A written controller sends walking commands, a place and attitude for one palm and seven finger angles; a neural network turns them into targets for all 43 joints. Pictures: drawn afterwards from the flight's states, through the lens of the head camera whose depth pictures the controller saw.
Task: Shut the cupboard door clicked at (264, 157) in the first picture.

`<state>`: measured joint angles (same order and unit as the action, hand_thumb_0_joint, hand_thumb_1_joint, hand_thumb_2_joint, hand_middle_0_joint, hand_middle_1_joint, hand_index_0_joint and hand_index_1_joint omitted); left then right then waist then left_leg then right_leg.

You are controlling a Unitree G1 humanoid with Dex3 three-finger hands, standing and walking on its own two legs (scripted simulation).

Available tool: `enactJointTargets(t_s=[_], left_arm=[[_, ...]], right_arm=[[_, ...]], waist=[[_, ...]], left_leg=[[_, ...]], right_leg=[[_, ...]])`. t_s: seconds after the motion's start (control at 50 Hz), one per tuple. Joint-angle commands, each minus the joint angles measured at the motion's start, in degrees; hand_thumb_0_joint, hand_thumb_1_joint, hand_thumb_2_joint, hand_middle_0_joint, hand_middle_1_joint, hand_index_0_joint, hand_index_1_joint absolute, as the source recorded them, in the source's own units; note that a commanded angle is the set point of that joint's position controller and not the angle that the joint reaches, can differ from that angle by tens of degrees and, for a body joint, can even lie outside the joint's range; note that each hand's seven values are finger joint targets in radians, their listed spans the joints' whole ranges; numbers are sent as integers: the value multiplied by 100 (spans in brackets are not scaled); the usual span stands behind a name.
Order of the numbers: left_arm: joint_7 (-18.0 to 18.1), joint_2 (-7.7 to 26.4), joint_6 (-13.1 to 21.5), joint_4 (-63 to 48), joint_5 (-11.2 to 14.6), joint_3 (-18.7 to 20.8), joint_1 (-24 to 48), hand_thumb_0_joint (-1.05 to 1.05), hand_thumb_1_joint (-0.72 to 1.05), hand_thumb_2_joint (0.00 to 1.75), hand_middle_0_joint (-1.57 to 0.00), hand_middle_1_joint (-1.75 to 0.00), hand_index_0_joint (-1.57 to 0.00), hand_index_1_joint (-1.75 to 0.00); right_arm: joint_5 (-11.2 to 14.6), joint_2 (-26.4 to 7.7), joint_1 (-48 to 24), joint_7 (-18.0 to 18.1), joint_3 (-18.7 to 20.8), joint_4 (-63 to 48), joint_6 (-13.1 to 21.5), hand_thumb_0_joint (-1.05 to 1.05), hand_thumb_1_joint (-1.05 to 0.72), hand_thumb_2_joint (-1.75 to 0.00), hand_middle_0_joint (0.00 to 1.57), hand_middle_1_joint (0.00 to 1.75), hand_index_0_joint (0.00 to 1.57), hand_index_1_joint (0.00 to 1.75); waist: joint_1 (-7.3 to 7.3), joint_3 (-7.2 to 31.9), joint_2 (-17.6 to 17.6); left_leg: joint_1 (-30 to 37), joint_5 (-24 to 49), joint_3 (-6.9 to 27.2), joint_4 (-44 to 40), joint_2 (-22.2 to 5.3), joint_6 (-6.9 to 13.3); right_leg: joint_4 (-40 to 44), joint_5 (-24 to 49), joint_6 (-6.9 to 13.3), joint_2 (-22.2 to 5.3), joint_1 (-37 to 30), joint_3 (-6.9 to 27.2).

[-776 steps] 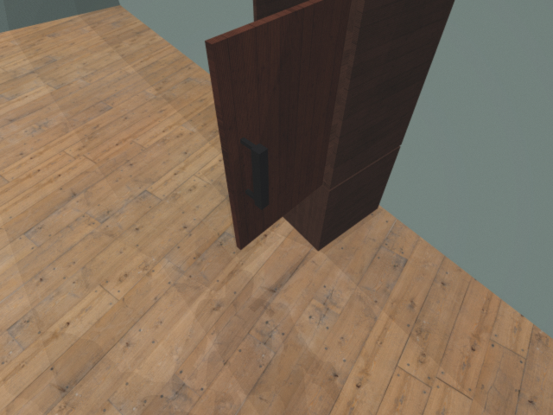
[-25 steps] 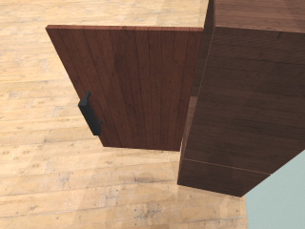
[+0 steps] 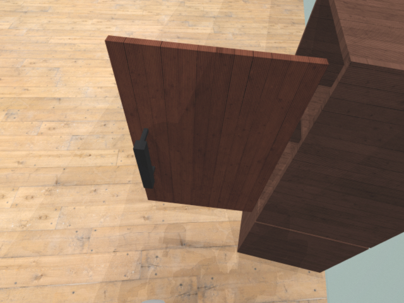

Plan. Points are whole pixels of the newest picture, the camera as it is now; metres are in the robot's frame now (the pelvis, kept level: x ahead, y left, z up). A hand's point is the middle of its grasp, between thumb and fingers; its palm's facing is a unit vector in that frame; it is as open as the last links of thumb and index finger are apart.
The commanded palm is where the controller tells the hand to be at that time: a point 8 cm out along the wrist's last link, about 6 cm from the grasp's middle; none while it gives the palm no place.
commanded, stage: come to a stop and stand still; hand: left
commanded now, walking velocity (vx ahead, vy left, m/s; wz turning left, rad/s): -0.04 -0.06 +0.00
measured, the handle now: (147, 159) +0.43 +0.18 -0.04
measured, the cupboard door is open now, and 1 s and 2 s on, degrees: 97 97 97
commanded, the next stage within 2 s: look again from close up in 0.60 s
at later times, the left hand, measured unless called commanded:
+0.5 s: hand out of the picture +0.04 +0.14 -0.16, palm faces +0.02 -0.98 -0.20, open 7.3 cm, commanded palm none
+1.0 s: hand out of the picture -0.02 +0.14 -0.17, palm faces +0.01 -0.99 -0.16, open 7.3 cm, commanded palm none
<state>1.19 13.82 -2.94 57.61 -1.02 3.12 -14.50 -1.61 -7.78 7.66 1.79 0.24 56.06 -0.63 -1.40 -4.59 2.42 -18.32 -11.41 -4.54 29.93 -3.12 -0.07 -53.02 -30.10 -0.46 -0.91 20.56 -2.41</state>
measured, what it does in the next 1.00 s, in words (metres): steps on the spot: right foot, then left foot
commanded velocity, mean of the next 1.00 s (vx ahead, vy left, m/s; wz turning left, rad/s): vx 0.00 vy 0.00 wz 0.00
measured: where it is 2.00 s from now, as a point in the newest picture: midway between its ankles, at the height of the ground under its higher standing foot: outside the picture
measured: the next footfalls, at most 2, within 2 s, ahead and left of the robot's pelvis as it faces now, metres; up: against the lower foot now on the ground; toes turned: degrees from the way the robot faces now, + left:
right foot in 0.14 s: +0.05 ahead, -0.10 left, +0.00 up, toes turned +1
left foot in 0.38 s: +0.02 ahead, +0.07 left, +0.00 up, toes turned +4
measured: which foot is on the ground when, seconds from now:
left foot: down 0.00-0.16, up 0.18-0.36, down 0.38-1.00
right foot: up 0.00-0.12, down 0.14-1.00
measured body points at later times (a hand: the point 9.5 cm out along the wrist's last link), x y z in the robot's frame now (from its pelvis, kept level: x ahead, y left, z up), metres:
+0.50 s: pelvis -0.02 -0.03 +0.00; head -0.03 -0.03 +0.45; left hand +0.04 +0.20 -0.15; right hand -0.02 -0.25 -0.15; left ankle -0.02 +0.07 -0.73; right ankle -0.02 -0.11 -0.73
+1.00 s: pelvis +0.01 -0.03 +0.01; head +0.02 -0.01 +0.46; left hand -0.02 +0.19 -0.16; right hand +0.01 -0.25 -0.15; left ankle -0.02 +0.07 -0.73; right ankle -0.02 -0.11 -0.73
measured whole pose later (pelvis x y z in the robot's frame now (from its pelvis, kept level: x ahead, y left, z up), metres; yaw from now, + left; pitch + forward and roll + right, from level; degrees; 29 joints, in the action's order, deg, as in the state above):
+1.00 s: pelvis +0.01 -0.03 +0.01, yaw +0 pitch +0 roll +0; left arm 2.0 8.7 1.3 64.4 -0.5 -1.6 -19.1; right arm -0.4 -8.3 15.2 1.8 -1.6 65.5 0.9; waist -0.4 -0.7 1.5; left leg -9.5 -15.1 -5.0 24.4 0.1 1.8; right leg -23.4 -15.1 2.5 1.5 8.6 -4.4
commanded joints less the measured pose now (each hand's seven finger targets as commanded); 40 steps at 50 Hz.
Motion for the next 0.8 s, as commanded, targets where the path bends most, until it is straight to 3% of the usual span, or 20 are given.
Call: enactJointTargets(t_s=[0.0, 0.04, 0.06, 0.08, 0.1, 0.12, 0.14, 0.16, 0.2, 0.24, 0.26, 0.28, 0.32, 0.36, 0.38, 0.42, 0.44, 0.56, 0.62, 0.78], left_arm=[[-44, 94, 31, -406, -8, 40, -391, 0, 90, 90, -20, -30, -20, -30], [-45, 21, 67, -413, 2, 37, -501, 0, 90, 90, -20, -30, -20, -30], [-35, 3, 118, -382, -11, 42, -718, 0, 90, 90, -20, -30, -20, -30], [-28, 35, 149, -318, -32, 56, -897, 0, 90, 90, -20, -30, -20, -30], [1, 263, 194, -338, -86, 70, -949, 0, 90, 90, -20, -30, -20, -30], [180, 422, 209, -408, -149, -25, -924, 0, 90, 90, -20, -30, -20, -30], [145, 713, 258, -755, -108, -48, -299, 0, 90, 90, -20, -30, -20, -30], [167, 549, 357, -857, -94, -27, -162, 0, 90, 90, -20, -30, -20, -30], [210, 406, 434, -915, -88, -18, 12, 0, 90, 90, -20, -30, -20, -30], [203, 449, 427, -940, -112, -3, -17, 0, 90, 90, -20, -30, -20, -30], [197, 453, 443, -889, -97, -1, -34, 0, 90, 90, -20, -30, -20, -30], [184, 460, 433, -853, -74, -26, -114, 0, 90, 90, -20, -30, -20, -30], [160, 360, 426, -746, -2, -89, -75, 0, 90, 90, -20, -30, -20, -30], [125, 159, 418, -678, 28, -138, -274, 0, 90, 90, -20, -30, -20, -30], [124, 208, 390, -605, 34, -147, -244, 0, 90, 90, -20, -30, -20, -30], [103, 219, 389, -436, 33, -174, -372, 0, 90, 90, -20, -30, -20, -30], [93, 224, 404, -368, 32, -189, -421, 0, 90, 90, -20, -30, -20, -30], [87, 249, 458, -146, 37, -250, -413, 0, 90, 90, -20, -30, -20, -30], [92, 235, 488, -14, 50, -284, -458, 0, 90, 90, -20, -30, -20, -30], [116, 148, 533, 347, 47, -346, -716, 0, 90, 90, -20, -30, -20, -30]], right_arm=[[-50, -1369, 494, 114, 420, -163, 25, 0, -90, -90, 20, 30, 20, 30], [-44, -1367, 405, 79, 426, -202, -2, 0, -90, -90, 20, 30, 20, 30], [-35, -1278, 314, 69, 424, -201, -13, 0, -90, -90, 20, 30, 20, 30], [-3, -1213, 347, 35, 411, -216, -34, 0, -90, -90, 20, 30, 20, 30], [56, -947, 412, -8, 374, -239, -50, 0, -90, -90, 20, 30, 20, 30], [159, -1139, 138, -20, 421, -530, 57, 0, -90, -90, 20, 30, 20, 30], [80, -738, 335, -147, 345, -716, -80, 0, -90, -90, 20, 30, 20, 30], [-12, -816, 382, -204, 329, -687, -153, 0, -90, -90, 20, 30, 20, 30], [17, -731, 538, -195, 338, -684, -111, 0, -90, -90, 20, 30, 20, 30], [56, -615, 604, -165, 277, -720, -77, 0, -90, -90, 20, 30, 20, 30], [64, -541, 649, -164, 232, -694, -49, 0, -90, -90, 20, 30, 20, 30], [62, -464, 762, -156, 206, -621, -21, 0, -90, -90, 20, 30, 20, 30], [58, -518, 1123, -141, 156, -389, 57, 0, -90, -90, 20, 30, 20, 30], [27, -790, 1134, -112, 125, -304, 159, 0, -90, -90, 20, 30, 20, 30], [16, -754, 1009, -101, 92, -226, 174, 0, -90, -90, 20, 30, 20, 30], [32, -743, 890, -77, 44, -154, 183, 0, -90, -90, 20, 30, 20, 30], [35, -727, 909, -70, 38, -119, 186, 0, -90, -90, 20, 30, 20, 30], [53, -582, 1193, -70, -22, 229, 180, 0, -90, -90, 20, 30, 20, 30], [59, -595, 1224, -71, -44, 362, 190, 0, -90, -90, 20, 30, 20, 30], [109, -585, 1136, -22, -88, 659, 263, 0, -90, -90, 20, 30, 20, 30]], waist=[[208, 850, -1073], [146, 834, -1198], [20, 770, -1043], [-41, 831, -792], [-64, 733, -31], [-106, 769, 882], [154, 781, 897], [189, 766, 632], [361, 278, 424], [295, 272, 485], [269, 365, 200], [271, 307, 324], [366, 147, 125], [176, -24, -628], [122, -42, -1085], [16, -41, -815], [23, -14, -539], [148, 18, 8], [175, 76, -159], [121, 240, -193]], left_leg=[[992, 2727, 1319, -949, -1672, 1048], [704, 2222, 1234, -934, -1544, 939], [470, 1878, 1139, -761, -1440, 830], [82, 1088, 942, -580, -1149, 625], [-351, -75, 603, -86, -632, 308], [9, -698, -135, 903, -179, -117], [-267, -1402, -22, 1825, 130, -86], [-620, -1046, 203, 2301, 124, -13], [-780, -967, 335, 2647, 23, 70], [-544, -1305, 195, 1907, 54, 63], [-285, -1283, 134, 1296, 80, 55], [63, -1059, 47, 810, 157, 60], [723, -426, 225, -257, 58, 131], [463, 9, 902, -768, -535, 398], [55, -229, 1052, -987, -518, 436], [-256, -710, 1025, -1190, -461, 408], [-226, -756, 912, -1140, -376, 366], [315, -514, 552, -982, -189, 245], [431, -309, 540, -938, -191, 230], [627, 361, 542, -929, -271, 250]], right_leg=[[363, 84, 16, -115, 107, 182], [1170, 399, 60, -64, -342, 59], [1889, 865, 79, -50, -727, 16], [2582, 1522, 55, -31, -1266, -53], [3345, 1776, 118, -435, -1487, 460], [3587, 3236, 219, -1013, -847, 1298], [3930, 526, 607, -1229, -310, 1436], [4017, 655, 757, -1196, -519, 1627], [3662, 1991, 960, -1188, -362, 1213], [3494, 2395, 1095, -1159, -489, 1006], [3366, 2519, 1107, -1116, -655, 897], [3327, 2179, 970, -994, -445, 833], [3207, 1389, 631, -733, -46, 740], [3124, 1197, 324, -345, -147, 529], [3020, 1270, 279, -275, -545, 363], [3048, 1410, 301, -269, -1002, 382], [3164, 1421, 330, -326, -1053, 497], [3657, 1007, 376, -537, -743, 734], [3640, 1222, 379, -564, -747, 775], [3383, 2510, 314, -572, -1110, 639]])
